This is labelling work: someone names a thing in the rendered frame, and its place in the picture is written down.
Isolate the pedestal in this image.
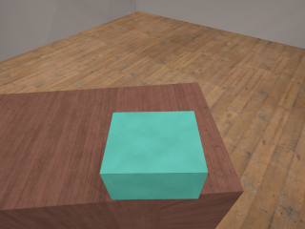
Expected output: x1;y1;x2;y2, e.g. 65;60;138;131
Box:
0;82;244;229

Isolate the carton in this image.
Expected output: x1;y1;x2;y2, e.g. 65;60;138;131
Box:
99;111;209;199

